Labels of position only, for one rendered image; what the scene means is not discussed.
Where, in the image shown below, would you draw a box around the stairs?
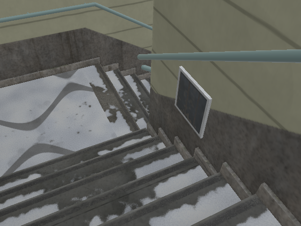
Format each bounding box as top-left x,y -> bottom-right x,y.
106,69 -> 151,129
0,127 -> 281,226

